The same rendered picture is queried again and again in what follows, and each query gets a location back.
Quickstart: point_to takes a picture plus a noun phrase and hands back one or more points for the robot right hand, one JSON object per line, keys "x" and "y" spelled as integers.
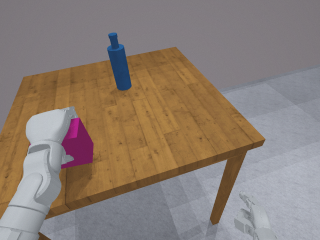
{"x": 247, "y": 221}

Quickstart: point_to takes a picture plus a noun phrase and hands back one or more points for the right robot forearm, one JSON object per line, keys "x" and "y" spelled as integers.
{"x": 263, "y": 233}

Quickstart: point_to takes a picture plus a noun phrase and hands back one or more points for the robot left hand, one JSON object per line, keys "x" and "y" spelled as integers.
{"x": 53, "y": 126}

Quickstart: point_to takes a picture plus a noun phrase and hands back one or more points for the sponge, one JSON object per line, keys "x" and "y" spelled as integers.
{"x": 78, "y": 144}

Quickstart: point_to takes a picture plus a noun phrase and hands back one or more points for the table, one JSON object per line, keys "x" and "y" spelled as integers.
{"x": 170, "y": 122}

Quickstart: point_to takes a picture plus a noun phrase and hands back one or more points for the left robot forearm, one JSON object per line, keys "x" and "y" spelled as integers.
{"x": 39, "y": 187}

